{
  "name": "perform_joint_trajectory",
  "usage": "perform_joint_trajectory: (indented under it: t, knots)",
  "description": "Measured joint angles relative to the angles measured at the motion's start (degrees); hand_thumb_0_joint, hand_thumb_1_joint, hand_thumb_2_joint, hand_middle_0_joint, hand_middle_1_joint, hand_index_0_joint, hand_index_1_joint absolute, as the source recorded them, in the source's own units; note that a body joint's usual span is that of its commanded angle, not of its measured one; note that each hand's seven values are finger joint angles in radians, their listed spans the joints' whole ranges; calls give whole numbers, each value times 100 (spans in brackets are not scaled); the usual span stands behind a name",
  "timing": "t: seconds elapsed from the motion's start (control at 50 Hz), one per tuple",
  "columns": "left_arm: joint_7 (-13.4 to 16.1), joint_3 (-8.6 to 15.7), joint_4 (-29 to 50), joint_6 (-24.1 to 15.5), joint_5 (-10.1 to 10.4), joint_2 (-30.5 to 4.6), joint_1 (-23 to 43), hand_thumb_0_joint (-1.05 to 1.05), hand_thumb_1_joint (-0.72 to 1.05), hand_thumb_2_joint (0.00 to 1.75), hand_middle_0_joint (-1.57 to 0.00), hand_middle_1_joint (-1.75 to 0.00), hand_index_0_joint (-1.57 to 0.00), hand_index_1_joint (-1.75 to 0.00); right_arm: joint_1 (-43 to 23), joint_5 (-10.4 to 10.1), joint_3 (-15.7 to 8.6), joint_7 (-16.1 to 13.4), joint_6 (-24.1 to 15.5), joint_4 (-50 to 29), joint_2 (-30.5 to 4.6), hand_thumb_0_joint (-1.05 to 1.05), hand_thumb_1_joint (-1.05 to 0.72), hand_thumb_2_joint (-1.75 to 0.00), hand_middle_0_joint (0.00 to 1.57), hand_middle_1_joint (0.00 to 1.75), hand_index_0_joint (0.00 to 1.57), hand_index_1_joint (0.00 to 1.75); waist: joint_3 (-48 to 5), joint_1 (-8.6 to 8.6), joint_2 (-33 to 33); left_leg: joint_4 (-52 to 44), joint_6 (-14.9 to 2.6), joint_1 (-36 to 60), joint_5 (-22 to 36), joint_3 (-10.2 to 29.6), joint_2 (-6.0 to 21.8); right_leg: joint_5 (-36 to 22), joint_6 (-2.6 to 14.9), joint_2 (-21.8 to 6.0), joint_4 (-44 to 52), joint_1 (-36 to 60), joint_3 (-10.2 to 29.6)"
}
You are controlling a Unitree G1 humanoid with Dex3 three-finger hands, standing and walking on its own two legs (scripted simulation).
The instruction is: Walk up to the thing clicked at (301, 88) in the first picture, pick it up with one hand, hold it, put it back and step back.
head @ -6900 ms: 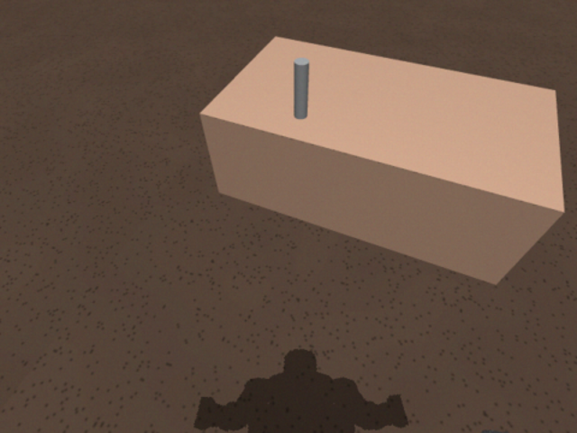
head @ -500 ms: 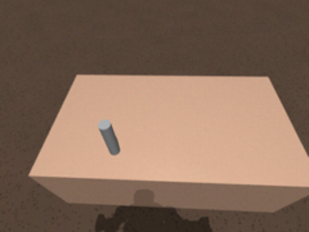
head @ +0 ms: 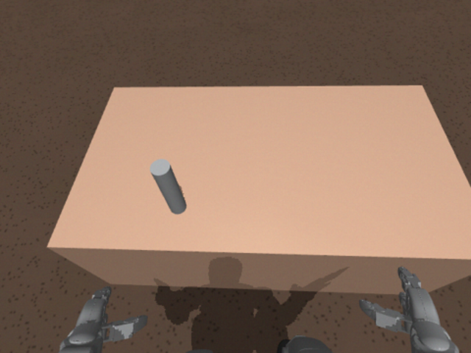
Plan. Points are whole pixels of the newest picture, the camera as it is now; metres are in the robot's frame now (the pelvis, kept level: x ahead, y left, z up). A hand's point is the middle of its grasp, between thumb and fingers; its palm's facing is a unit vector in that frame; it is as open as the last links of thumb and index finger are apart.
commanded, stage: go down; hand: left
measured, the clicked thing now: (170, 189) +0.51 +0.22 -0.21
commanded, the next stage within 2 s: none
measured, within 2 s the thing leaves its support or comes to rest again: neither
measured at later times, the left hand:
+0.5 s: hand (111, 325) +0.17 +0.26 -0.12, palm faces +0.05 -0.95 -0.31, open 17.4 cm
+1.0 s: hand (102, 322) +0.17 +0.27 -0.11, palm faces +0.10 -0.95 -0.31, open 17.5 cm
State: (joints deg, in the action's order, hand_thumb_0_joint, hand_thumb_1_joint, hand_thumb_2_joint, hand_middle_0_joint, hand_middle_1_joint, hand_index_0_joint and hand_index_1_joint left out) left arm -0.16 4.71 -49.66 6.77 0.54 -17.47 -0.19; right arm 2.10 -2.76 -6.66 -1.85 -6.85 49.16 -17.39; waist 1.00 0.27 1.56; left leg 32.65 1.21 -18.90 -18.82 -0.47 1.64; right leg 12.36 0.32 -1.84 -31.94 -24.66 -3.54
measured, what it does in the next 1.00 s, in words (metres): stands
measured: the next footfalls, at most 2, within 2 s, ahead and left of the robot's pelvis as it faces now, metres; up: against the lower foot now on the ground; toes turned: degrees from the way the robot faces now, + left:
none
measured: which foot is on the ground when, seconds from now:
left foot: down 0.00-1.00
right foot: down 0.00-1.00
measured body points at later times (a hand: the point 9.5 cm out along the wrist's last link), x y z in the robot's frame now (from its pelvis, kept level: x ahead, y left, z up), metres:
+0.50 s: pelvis +0.02 +0.03 -0.01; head +0.05 +0.03 +0.44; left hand +0.16 +0.31 -0.10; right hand +0.17 -0.25 -0.10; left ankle -0.03 +0.13 -0.73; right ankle +0.04 -0.12 -0.73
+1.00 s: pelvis +0.02 +0.02 -0.02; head +0.05 +0.02 +0.43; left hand +0.16 +0.32 -0.08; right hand +0.18 -0.24 -0.09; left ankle -0.03 +0.13 -0.73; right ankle +0.04 -0.12 -0.73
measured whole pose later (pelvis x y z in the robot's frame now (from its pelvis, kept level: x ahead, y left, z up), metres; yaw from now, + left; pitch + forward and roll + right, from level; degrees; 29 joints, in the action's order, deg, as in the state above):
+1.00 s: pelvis +0.02 +0.02 -0.02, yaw +1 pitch +7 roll -1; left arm -3.1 8.3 -18.7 22.2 0.3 -18.4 -15.7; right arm 15.0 -1.1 -5.7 -2.9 -8.6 33.0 -13.8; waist -4.6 0.4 1.3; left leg 42.3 -0.3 -24.3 -25.2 0.6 0.6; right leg 17.8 -1.5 -3.2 -39.5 -28.7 -4.2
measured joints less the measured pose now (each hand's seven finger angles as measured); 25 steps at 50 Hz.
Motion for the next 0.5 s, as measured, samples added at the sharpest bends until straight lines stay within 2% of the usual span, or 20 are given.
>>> perform_joint_trajectory:
  t: [0.12, 0.24, 0.36, 0.5]
  knots:
    - [-172, -31, 791, 759, -90, -28, -488, 0, 11, 22, -8, -3, -8, -4, 509, -8, 29, 84, 186, -527, 45, 0, -7, -25, 6, 7, 6, 7, -307, -7, -2, 128, -56, -155, -99, 9, -56, 96, -57, -60, -114, -139, 0]
    - [-122, 42, 1493, 976, -126, -27, -822, 0, -22, 12, -9, -3, -9, -4, 753, 83, -40, 45, 150, -669, 172, 0, 20, -14, 5, 6, 5, 6, -277, -30, -56, 461, -99, -376, -274, -1, -76, 213, -104, -87, -362, -327, 22]
    - [-42, 32, 2055, 1114, -101, 26, -1043, 0, -45, 7, -10, -4, -9, -5, 813, 141, -54, -80, 27, -770, 209, -1, 35, -9, 5, 5, 5, 5, -282, -19, -37, 649, -145, -472, -390, -2, -98, 281, -157, -113, -470, -386, 29]
    - [-44, 3, 2502, 1395, -81, 44, -1252, -1, -55, 4, -10, -5, -9, -6, 840, 158, -12, -141, -89, -878, 258, -1, 43, -7, 5, 5, 5, 5, -433, -7, -2, 715, -185, -418, -488, 21, -122, 362, -202, -140, -493, -299, 9]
